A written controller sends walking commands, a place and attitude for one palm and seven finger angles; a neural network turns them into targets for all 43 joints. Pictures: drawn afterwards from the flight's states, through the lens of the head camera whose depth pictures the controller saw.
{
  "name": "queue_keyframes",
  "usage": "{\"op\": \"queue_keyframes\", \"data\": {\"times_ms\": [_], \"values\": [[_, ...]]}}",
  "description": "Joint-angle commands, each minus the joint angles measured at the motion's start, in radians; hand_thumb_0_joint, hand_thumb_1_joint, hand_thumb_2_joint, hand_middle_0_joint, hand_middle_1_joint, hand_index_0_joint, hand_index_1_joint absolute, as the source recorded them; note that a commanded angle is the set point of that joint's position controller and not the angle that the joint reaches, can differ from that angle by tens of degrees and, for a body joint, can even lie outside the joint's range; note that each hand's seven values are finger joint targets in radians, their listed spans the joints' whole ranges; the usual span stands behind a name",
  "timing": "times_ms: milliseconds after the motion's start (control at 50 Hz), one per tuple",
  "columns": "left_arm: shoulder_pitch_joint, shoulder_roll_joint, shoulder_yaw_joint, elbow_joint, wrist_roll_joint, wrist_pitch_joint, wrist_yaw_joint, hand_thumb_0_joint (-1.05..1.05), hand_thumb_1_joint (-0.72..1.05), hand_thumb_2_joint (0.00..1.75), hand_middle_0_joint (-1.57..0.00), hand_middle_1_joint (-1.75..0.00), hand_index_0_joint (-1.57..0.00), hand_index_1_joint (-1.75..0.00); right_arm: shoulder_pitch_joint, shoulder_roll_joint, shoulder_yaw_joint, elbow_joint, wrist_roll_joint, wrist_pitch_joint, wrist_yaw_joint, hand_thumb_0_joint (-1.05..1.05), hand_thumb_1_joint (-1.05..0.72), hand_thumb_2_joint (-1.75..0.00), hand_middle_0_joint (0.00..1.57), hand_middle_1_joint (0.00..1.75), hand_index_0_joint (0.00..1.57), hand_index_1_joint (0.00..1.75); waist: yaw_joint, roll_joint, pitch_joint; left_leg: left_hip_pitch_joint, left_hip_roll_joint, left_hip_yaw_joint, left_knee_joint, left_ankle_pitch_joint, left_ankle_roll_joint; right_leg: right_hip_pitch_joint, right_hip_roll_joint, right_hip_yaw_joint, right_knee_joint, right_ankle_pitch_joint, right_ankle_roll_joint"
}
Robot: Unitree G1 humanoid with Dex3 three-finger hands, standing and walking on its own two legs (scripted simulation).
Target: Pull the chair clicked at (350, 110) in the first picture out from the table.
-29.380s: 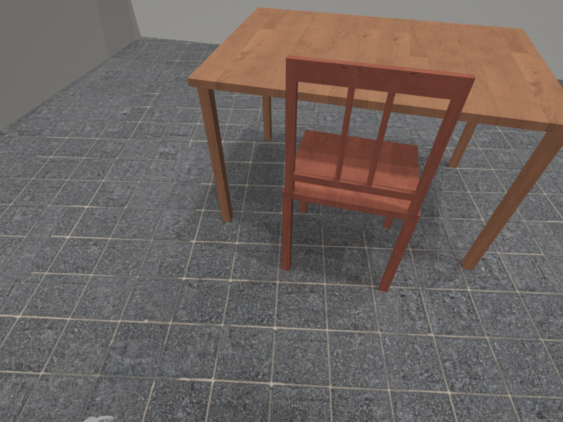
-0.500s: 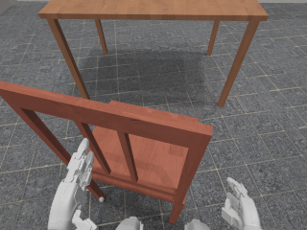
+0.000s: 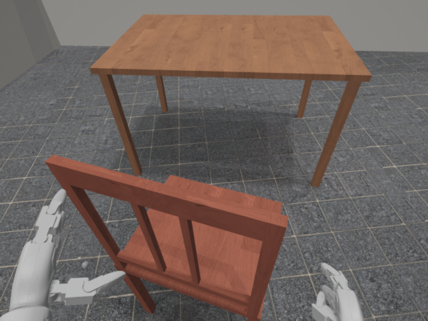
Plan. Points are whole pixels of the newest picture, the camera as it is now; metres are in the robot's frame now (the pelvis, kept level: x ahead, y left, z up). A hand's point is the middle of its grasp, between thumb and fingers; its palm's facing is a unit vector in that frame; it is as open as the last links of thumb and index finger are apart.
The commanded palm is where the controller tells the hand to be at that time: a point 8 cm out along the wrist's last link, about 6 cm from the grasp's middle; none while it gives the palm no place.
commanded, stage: draw the hand back to the body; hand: left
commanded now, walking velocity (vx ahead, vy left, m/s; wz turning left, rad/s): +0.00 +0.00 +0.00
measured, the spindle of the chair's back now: (151, 240) +0.30 +0.18 -0.05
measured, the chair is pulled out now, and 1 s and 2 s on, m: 0.61 0.61 0.61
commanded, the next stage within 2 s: step back with the hand held close in 0.72 s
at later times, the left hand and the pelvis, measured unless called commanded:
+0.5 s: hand (48, 214) +0.20 +0.26 +0.18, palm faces +0.48 -0.77 -0.42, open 7.9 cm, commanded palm +0.15 +0.29 +0.19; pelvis +0.01 -0.01 +0.02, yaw -2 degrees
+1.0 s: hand (48, 212) +0.20 +0.25 +0.19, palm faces +0.44 -0.77 -0.47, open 7.4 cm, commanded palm +0.14 +0.29 +0.20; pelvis -0.01 -0.01 +0.02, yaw -3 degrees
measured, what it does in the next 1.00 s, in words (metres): stands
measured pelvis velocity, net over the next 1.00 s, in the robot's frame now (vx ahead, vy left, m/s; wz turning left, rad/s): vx -0.01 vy -0.01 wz -0.05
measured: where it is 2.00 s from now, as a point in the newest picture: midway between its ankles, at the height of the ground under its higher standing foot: outside the picture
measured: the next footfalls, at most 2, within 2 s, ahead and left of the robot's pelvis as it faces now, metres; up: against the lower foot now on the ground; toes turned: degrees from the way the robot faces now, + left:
left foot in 1.98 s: -0.06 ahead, +0.14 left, +0.00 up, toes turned -1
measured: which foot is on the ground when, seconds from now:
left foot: down 0.00-1.00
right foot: down 0.00-1.00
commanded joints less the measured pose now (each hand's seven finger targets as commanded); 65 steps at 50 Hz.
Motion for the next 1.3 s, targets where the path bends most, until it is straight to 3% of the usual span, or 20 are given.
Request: {"op": "queue_keyframes", "data": {"times_ms": [0, 60, 300, 320, 360, 420, 480, 600, 720, 780, 820, 840, 880, 940, 1020, 1080, 1100, 1180, 1240, 1280], "values": [[-0.085, 0.124, 0.140, -0.180, -0.003, -0.083, 0.022, 0.00, 0.32, 0.62, -0.12, -0.18, -0.12, -0.18, -0.135, -0.092, -0.034, -0.132, -0.007, -0.065, 0.003, 0.00, -0.90, -0.90, 0.20, 0.30, 0.20, 0.30, -0.002, -0.004, 0.018, 0.028, 0.025, 0.003, -0.207, 0.231, 0.017, 0.058, -0.021, 0.000, -0.177, 0.158, -0.060], [-0.103, 0.131, 0.176, -0.169, -0.009, -0.094, 0.018, 0.00, 0.43, 0.67, -0.13, -0.20, -0.13, -0.20, -0.147, -0.095, -0.041, -0.122, -0.009, -0.059, 0.008, 0.00, -0.90, -0.90, 0.20, 0.30, 0.20, 0.30, 0.001, -0.051, 0.012, 0.067, 0.027, 0.013, -0.236, 0.254, 0.021, 0.085, -0.018, 0.006, -0.195, 0.190, -0.053], [-0.255, 0.241, 0.356, -0.189, -0.019, -0.124, 0.025, 0.00, 0.86, 0.88, -0.19, -0.29, -0.19, -0.29, -0.163, -0.103, -0.050, -0.064, -0.014, -0.070, 0.023, 0.00, -0.90, -0.90, 0.20, 0.30, 0.20, 0.30, 0.012, 0.047, -0.015, 0.165, 0.027, 0.033, -0.303, 0.396, 0.017, 0.194, -0.019, 0.020, -0.253, 0.333, -0.055], [-0.256, 0.237, 0.365, -0.162, -0.020, -0.127, 0.026, 0.00, 0.90, 0.90, -0.20, -0.30, -0.20, -0.30, -0.161, -0.100, -0.051, -0.058, -0.016, -0.069, 0.025, 0.00, -0.90, -0.90, 0.20, 0.30, 0.20, 0.30, 0.012, 0.010, -0.001, 0.169, 0.028, 0.034, -0.307, 0.404, 0.020, 0.193, -0.019, 0.017, -0.254, 0.346, -0.053], [-0.207, 0.171, 0.316, -0.081, -0.024, -0.120, 0.014, 0.00, 0.90, 0.90, -0.20, -0.30, -0.20, -0.30, -0.166, -0.104, -0.059, -0.054, -0.015, -0.058, 0.030, 0.00, -0.90, -0.90, 0.20, 0.30, 0.20, 0.30, 0.009, -0.065, 0.026, 0.167, 0.033, 0.040, -0.310, 0.401, 0.025, 0.181, -0.018, 0.013, -0.257, 0.349, -0.045], [-0.191, 0.139, 0.287, -0.033, -0.028, -0.116, -0.001, 0.00, 0.90, 0.90, -0.20, -0.30, -0.20, -0.30, -0.175, -0.110, -0.069, -0.052, -0.011, -0.038, 0.036, 0.00, -0.90, -0.90, 0.20, 0.30, 0.20, 0.30, 0.007, -0.098, 0.050, 0.159, 0.036, 0.047, -0.317, 0.385, 0.032, 0.177, -0.019, 0.017, -0.274, 0.341, -0.040], [-0.222, 0.195, 0.319, -0.115, -0.023, -0.133, 0.000, 0.00, 0.90, 0.90, -0.20, -0.30, -0.20, -0.30, -0.178, -0.114, -0.073, -0.061, -0.015, -0.040, 0.038, 0.00, -0.90, -0.90, 0.20, 0.30, 0.20, 0.30, 0.016, -0.041, -0.019, 0.188, 0.031, 0.050, -0.323, 0.397, 0.034, 0.209, -0.024, 0.023, -0.272, 0.350, -0.040], [-0.240, 0.257, 0.368, -0.215, -0.017, -0.141, 0.015, 0.00, 0.90, 0.90, -0.20, -0.30, -0.20, -0.30, -0.181, -0.106, -0.062, -0.057, -0.017, -0.069, 0.032, 0.00, -0.90, -0.90, 0.20, 0.30, 0.20, 0.30, 0.021, 0.054, -0.049, 0.199, 0.022, 0.043, -0.328, 0.401, 0.022, 0.233, -0.020, 0.032, -0.281, 0.343, -0.051], [-0.235, 0.181, 0.317, -0.112, -0.022, -0.131, 0.009, 0.00, 0.90, 0.90, -0.20, -0.30, -0.20, -0.30, -0.181, -0.106, -0.065, -0.048, -0.012, -0.062, 0.029, 0.00, -0.90, -0.90, 0.20, 0.30, 0.20, 0.30, 0.006, -0.023, 0.054, 0.182, 0.032, 0.049, -0.338, 0.344, 0.026, 0.172, -0.016, 0.029, -0.301, 0.286, -0.046], [-0.231, 0.176, 0.310, -0.090, -0.023, -0.133, 0.003, 0.00, 0.90, 0.90, -0.20, -0.30, -0.20, -0.30, -0.183, -0.113, -0.070, -0.052, -0.012, -0.056, 0.031, 0.00, -0.90, -0.90, 0.20, 0.30, 0.20, 0.30, 0.009, -0.056, 0.039, 0.186, 0.034, 0.050, -0.340, 0.325, 0.032, 0.170, -0.016, 0.028, -0.300, 0.262, -0.041], [-0.308, 0.207, 0.320, -0.161, -0.023, -0.142, 0.003, 0.00, 0.90, 0.90, -0.20, -0.30, -0.20, -0.30, -0.185, -0.116, -0.065, -0.059, -0.013, -0.061, 0.033, 0.00, -0.90, -0.90, 0.20, 0.30, 0.20, 0.30, 0.009, -0.011, 0.016, 0.193, 0.030, 0.046, -0.346, 0.317, 0.031, 0.181, -0.019, 0.034, -0.303, 0.248, -0.043], [-0.429, 0.353, 0.470, -0.195, -0.033, -0.190, 0.009, 0.00, 0.90, 0.90, -0.20, -0.30, -0.20, -0.30, -0.168, -0.140, -0.076, -0.074, -0.008, -0.039, 0.038, 0.00, -0.90, -0.90, 0.20, 0.30, 0.20, 0.30, -0.028, -0.010, 0.137, 0.119, 0.040, 0.036, -0.325, 0.227, 0.047, 0.063, -0.059, 0.172, -0.367, 0.281, -0.050], [-0.302, 0.253, 0.400, -0.082, -0.021, -0.193, -0.004, 0.00, 0.90, 0.90, -0.20, -0.30, -0.20, -0.30, -0.174, -0.121, -0.079, -0.066, -0.015, -0.020, 0.047, 0.00, -0.90, -0.90, 0.20, 0.30, 0.20, 0.30, -0.034, -0.097, 0.136, 0.128, 0.033, 0.026, -0.296, 0.197, 0.044, 0.041, -0.083, 0.192, -0.390, 0.249, -0.057], [-0.205, 0.211, 0.372, -0.101, -0.019, -0.206, -0.008, 0.00, 0.90, 0.90, -0.20, -0.30, -0.20, -0.30, -0.168, -0.128, -0.082, -0.088, -0.017, 0.001, 0.057, 0.00, -0.90, -0.90, 0.20, 0.30, 0.20, 0.30, -0.034, -0.049, 0.037, 0.129, 0.049, 0.019, -0.326, 0.284, 0.041, 0.116, -0.086, 0.155, -0.326, 0.312, -0.052], [-0.068, 0.219, 0.396, -0.159, -0.010, -0.209, 0.005, 0.00, 0.90, 0.90, -0.20, -0.30, -0.20, -0.30, -0.175, -0.124, -0.096, -0.116, -0.015, 0.028, 0.064, 0.00, -0.90, -0.90, 0.20, 0.30, 0.20, 0.30, -0.032, -0.021, -0.109, 0.158, 0.088, 0.008, -0.334, 0.525, 0.045, 0.207, -0.073, 0.102, -0.226, 0.473, -0.035], [-0.031, 0.262, 0.441, -0.215, -0.009, -0.214, 0.015, 0.00, 0.90, 0.90, -0.20, -0.30, -0.20, -0.30, -0.180, -0.114, -0.105, -0.131, -0.011, 0.042, 0.062, 0.00, -0.90, -0.90, 0.20, 0.30, 0.20, 0.30, -0.034, -0.056, -0.155, 0.149, 0.104, 0.001, -0.309, 0.627, 0.043, 0.225, -0.076, 0.091, -0.188, 0.547, -0.031], [-0.033, 0.280, 0.453, -0.238, -0.011, -0.217, 0.020, 0.00, 0.90, 0.90, -0.20, -0.30, -0.20, -0.30, -0.181, -0.117, -0.108, -0.127, -0.009, 0.043, 0.058, 0.00, -0.90, -0.90, 0.20, 0.30, 0.20, 0.30, -0.037, -0.030, -0.163, 0.145, 0.108, -0.006, -0.316, 0.637, 0.043, 0.231, -0.077, 0.089, -0.176, 0.546, -0.032], [-0.024, 0.278, 0.459, -0.253, -0.017, -0.226, 0.029, 0.00, 0.90, 0.90, -0.20, -0.30, -0.20, -0.30, -0.171, -0.104, -0.106, -0.130, -0.008, 0.038, 0.049, 0.00, -0.90, -0.90, 0.20, 0.30, 0.20, 0.30, -0.035, -0.002, -0.129, 0.078, 0.120, -0.019, -0.323, 0.564, 0.042, 0.200, -0.071, 0.088, -0.159, 0.466, -0.028], [-0.036, 0.263, 0.444, -0.233, -0.017, -0.228, 0.035, 0.00, 0.90, 0.90, -0.20, -0.30, -0.20, -0.30, -0.159, -0.105, -0.104, -0.120, -0.010, 0.030, 0.043, 0.00, -0.90, -0.90, 0.20, 0.30, 0.20, 0.30, -0.038, 0.026, -0.084, 0.005, 0.122, -0.029, -0.340, 0.417, 0.045, 0.176, -0.065, 0.099, -0.167, 0.372, -0.028], [-0.045, 0.254, 0.437, -0.206, -0.015, -0.225, 0.038, 0.00, 0.90, 0.90, -0.20, -0.30, -0.20, -0.30, -0.148, -0.104, -0.103, -0.115, -0.012, 0.029, 0.042, 0.00, -0.90, -0.90, 0.20, 0.30, 0.20, 0.30, -0.040, 0.001, -0.058, -0.039, 0.108, -0.026, -0.335, 0.300, 0.043, 0.162, -0.068, 0.121, -0.193, 0.331, -0.032]]}}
